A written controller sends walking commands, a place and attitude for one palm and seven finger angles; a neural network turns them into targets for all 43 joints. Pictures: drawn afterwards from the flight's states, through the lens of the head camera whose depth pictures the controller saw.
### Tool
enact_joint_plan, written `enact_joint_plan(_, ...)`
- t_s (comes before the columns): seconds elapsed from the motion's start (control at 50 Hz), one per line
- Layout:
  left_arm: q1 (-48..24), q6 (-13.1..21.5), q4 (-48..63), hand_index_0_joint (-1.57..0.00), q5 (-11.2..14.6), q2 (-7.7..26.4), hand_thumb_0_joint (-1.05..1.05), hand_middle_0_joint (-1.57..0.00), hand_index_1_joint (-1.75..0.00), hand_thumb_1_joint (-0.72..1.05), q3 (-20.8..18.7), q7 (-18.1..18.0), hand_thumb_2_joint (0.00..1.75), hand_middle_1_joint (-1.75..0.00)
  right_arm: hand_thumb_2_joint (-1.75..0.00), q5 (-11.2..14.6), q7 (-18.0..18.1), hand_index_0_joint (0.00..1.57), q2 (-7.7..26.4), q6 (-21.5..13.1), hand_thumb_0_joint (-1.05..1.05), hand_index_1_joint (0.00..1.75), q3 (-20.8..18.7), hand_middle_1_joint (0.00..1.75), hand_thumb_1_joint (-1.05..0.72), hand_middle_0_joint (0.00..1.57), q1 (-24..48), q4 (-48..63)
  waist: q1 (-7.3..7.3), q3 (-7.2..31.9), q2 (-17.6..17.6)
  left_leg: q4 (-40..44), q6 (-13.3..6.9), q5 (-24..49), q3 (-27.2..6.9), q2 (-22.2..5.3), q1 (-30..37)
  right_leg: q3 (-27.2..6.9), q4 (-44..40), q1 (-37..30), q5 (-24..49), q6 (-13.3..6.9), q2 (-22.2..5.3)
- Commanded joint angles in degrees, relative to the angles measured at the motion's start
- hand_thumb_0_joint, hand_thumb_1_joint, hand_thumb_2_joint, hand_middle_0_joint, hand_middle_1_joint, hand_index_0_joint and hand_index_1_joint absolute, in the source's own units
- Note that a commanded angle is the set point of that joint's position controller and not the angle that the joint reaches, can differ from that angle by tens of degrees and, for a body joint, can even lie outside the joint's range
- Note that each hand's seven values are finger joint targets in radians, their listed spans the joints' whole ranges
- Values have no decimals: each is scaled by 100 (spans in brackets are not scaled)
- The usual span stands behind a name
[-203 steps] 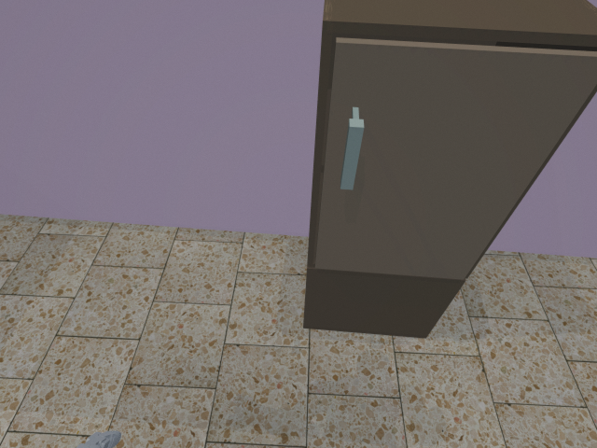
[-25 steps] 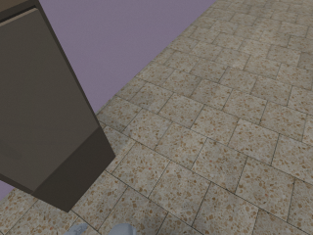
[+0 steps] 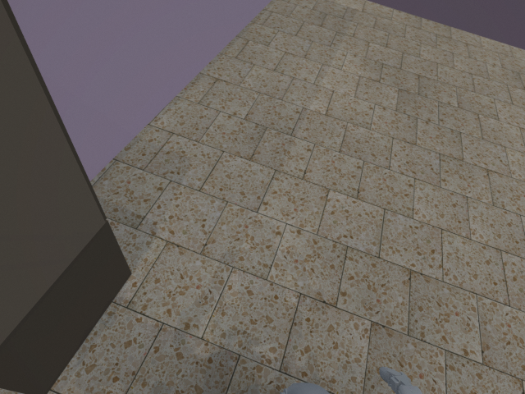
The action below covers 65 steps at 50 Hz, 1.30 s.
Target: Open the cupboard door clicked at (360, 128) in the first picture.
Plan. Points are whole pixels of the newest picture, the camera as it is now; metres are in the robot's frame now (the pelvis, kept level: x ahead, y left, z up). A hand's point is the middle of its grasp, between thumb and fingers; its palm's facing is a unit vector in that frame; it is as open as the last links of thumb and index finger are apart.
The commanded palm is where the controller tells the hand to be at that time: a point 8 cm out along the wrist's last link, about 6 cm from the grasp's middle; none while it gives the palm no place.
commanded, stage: walk to a spot facing it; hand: left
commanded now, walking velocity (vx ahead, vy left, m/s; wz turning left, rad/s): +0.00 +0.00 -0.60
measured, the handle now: out of the picture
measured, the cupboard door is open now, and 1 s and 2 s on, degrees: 0 0 0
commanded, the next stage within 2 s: none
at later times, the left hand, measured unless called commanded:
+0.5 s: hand (193, 365) +0.18 +0.12 -0.16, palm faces -0.34 -0.91 -0.25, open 7.4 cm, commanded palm none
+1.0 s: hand (167, 384) +0.15 +0.16 -0.20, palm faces -0.47 -0.86 -0.19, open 7.4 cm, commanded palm none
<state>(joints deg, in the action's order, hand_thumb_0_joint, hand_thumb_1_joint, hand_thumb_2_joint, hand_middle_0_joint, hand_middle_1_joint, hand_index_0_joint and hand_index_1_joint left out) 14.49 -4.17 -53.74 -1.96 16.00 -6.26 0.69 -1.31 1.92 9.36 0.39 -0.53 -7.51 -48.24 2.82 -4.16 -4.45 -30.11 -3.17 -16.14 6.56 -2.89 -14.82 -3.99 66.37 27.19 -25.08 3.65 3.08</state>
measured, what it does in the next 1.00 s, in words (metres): steps on the spot, turning right: right foot, then left foot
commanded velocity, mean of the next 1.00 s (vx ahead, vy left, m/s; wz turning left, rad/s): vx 0.00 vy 0.00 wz -0.60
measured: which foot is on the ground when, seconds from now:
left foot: down 0.00-0.48, up 0.50-0.94, down 0.96-1.00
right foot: up 0.00-0.46, down 0.48-0.98, up 1.00-1.00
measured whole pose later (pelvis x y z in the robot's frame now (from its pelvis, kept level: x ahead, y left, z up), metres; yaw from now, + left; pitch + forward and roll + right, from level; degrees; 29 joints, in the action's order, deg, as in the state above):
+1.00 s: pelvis +0.01 +0.01 -0.01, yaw -35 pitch +1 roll -1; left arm 14.2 -3.7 -53.8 -1.0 14.0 -5.0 -0.3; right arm -0.6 1.6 10.7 0.4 -2.3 -6.1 -49.5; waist 2.7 -4.1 -4.2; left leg -34.6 -0.1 -17.9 3.9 -1.1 -18.0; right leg -8.7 37.2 19.3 -20.7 1.2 3.9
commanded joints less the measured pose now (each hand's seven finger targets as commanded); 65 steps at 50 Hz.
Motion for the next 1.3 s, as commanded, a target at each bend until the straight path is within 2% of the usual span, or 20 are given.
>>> enact_joint_plan(0.0, 184, 58, 374, -20, 35, 230, 0, -20, -30, 90, -74, 79, 90, -30, -90, 15, 90, 20, 1067, -138, 0, 30, -353, 30, -90, 20, -358, 277, -188, 544, 1411, 1236, -158, 2187, -695, -1317, 829, 95, 695, 534, 470, 129, -356)
enact_joint_plan(0.3, -895, 36, 683, -20, 54, -67, 0, -20, -30, 90, 87, 94, 90, -30, -90, -40, 3, 20, 1223, -113, 0, 30, -535, 30, -90, 20, -1167, -318, -578, 489, 1428, 1166, -496, 1957, -59, -2008, 1060, 751, -1613, -50, -9, 17, -714)
enact_joint_plan(0.36, -914, 97, 738, -20, 68, -100, 0, -20, -30, 90, 112, 66, 90, -30, -90, -55, -35, 20, 1329, -100, 0, 30, -579, 30, -90, 20, -1189, -402, -569, 632, 1448, 865, -447, 2257, 61, -2167, 1008, 858, -2219, -454, -101, -124, -623)
enact_joint_plan(0.42, -504, 190, 626, -20, 67, 23, 0, -20, -30, 90, 97, 12, 90, -30, -90, -20, -91, 20, 1341, -69, 0, 30, -593, 30, -90, 20, -1148, -428, -330, 836, 1221, 76, -14, 2143, 571, -2032, 669, 1022, -3588, -1422, 965, -295, -512)
enact_joint_plan(0.44, -169, 258, 541, -20, 48, 298, 0, -20, -30, 90, 53, -28, 90, -30, -90, 24, -120, 20, 1230, -56, 0, 30, -557, 30, -90, 20, -1205, -391, -151, 1027, 667, -751, 318, 1697, 798, -1852, 116, 605, -4334, -2321, 1651, -442, -843)
enact_joint_plan(0.46, 111, 352, 480, -20, -3, 962, 0, -20, -30, 90, -59, -108, 90, -30, -90, 44, -146, 20, 783, -14, 0, 30, -440, 30, -90, 20, -1114, -148, 10, 959, -1289, -1961, 717, -1225, 1007, -996, -1499, -1377, -4869, -3102, 3139, -958, -2251)
enact_joint_plan(0.48, 279, 314, 421, -20, 99, 1244, 0, -20, -30, 90, -124, -180, 90, -30, -90, 3, -107, 20, 805, 68, 0, 30, -405, 30, -90, 20, -776, 30, 126, 924, -1343, -2962, 819, -2127, 258, -557, -2065, -1855, -4682, -2849, 4500, -1470, -2744)
enact_joint_plan(0.5, 161, 292, 464, -20, 117, 1100, 0, -20, -30, 90, -94, -210, 90, -30, -90, 24, -90, 20, 838, 126, 0, 30, -431, 30, -90, 20, -760, 19, 31, 813, -689, -3446, 764, -1735, -216, -655, -2060, -1386, -4666, -2531, 3828, -1613, -2603)
enact_joint_plan(0.56, -498, 352, 625, -20, 133, 632, 0, -20, -30, 90, 4, -221, 90, -30, -90, -22, -106, 20, 906, 164, 0, 30, -463, 30, -90, 20, -674, -174, -283, 312, -491, -3751, 881, -590, -481, -642, -2147, -813, -4743, -2096, 3685, -1207, -1756)
enact_joint_plan(0.62, -499, 422, 606, -20, 127, 611, 0, -20, -30, 90, 20, -187, 90, -30, -90, -7, -85, 20, 860, 158, 0, 30, -469, 30, -90, 20, -847, -275, -410, 401, -240, -3499, 976, -351, -511, -526, -1886, -603, -4613, -2050, 4226, -1202, -1563)
enact_joint_plan(0.8, -65, 355, 511, -20, 67, 787, 0, -20, -30, 90, -75, -146, 90, -30, -90, 44, -43, 20, 774, 92, 0, 30, -429, 30, -90, 20, -7, 99, -102, 577, -334, -2172, 931, -722, -490, -124, -1430, -1527, -4421, -1996, 3830, -1492, -1485)
enact_joint_plan(0.86, -254, 314, 569, -20, 43, 816, 0, -20, -30, 90, -113, -170, 90, -30, -90, 94, -8, 20, 763, 26, 0, 30, -418, 30, -90, 20, -131, 160, -193, 758, -490, -1268, 812, -859, -527, 14, -811, -1804, -4165, -1838, 4109, -1453, -1480)
enact_joint_plan(0.9, -434, 277, 598, -20, 78, 781, 0, -20, -30, 90, -118, -164, 90, -30, -90, 118, 27, 20, 788, -6, 0, 30, -420, 30, -90, 20, -480, 70, -384, 876, -495, -208, 738, -236, -474, 129, -17, -1840, -3864, -1496, 3967, -1185, -1265)
enact_joint_plan(0.92, -518, 256, 600, -20, 110, 671, 0, -20, -30, 90, -90, -152, 90, -30, -90, 120, 46, 20, 866, -38, 0, 30, -435, 30, -90, 20, -730, 4, -524, 918, -275, 565, 683, 347, -504, 12, 690, -1646, -3518, -1046, 3460, -919, -966)
enact_joint_plan(0.94, -405, 224, 725, -20, 169, 337, 0, -20, -30, 90, -37, -125, 90, -30, -90, 67, 71, 20, 1292, -103, 0, 30, -484, 30, -90, 20, -922, -8, -581, 1125, 962, 1222, 366, 687, -1534, -1043, 1465, -1107, -2751, -193, 1852, -564, -281)
enact_joint_plan(0.96, -245, 214, 775, -20, 156, 119, 0, -20, -30, 90, 3, -63, 90, -30, -90, 28, 60, 20, 1776, -89, 0, 30, -566, 30, -90, 20, -917, 72, -488, 981, 2315, 1435, -213, 1764, -2722, -2434, 1574, -144, -1366, 698, -939, -164, 188)
enact_joint_plan(0.98, -215, 196, 692, -20, 73, 349, 0, -20, -30, 90, -45, -62, 90, -30, -90, -16, 51, 20, 1747, -49, 0, 30, -524, 30, -90, 20, -810, 167, -518, 810, 1798, 1337, -572, 1614, -2701, -2649, 881, -195, -311, 505, -1030, -126, -133)
enact_joint_plan(1.02, 18, 125, 437, -20, 2, 444, 0, -20, -30, 90, -144, 8, 90, -30, -90, -17, 92, 20, 1195, -108, 0, 30, -363, 30, -90, 20, -72, 312, -156, 440, 1575, 1510, -168, 981, -1749, -1915, 348, -179, 342, 498, -194, -26, -331)
enact_joint_plan(1.08, 56, 108, 344, -20, -17, 228, 0, -20, -30, 90, -76, 145, 90, -30, -90, -18, 66, 20, 1104, -170, 0, 30, -340, 30, -90, 20, -366, 203, -241, 436, 1436, 1647, 55, 55, -946, -1363, 708, 163, 632, 728, 579, 34, -342)
enact_joint_plan(1.28, -694, 142, 481, -20, -10, -59, 0, -20, -30, 90, 23, 232, 90, -30, -90, 3, 50, 20, 968, -382, 0, 30, -413, 30, -90, 20, -1714, -426, -549, -5, 1149, 2058, -116, -55, -572, -1848, 1545, 392, -241, 1488, 1120, 75, -838)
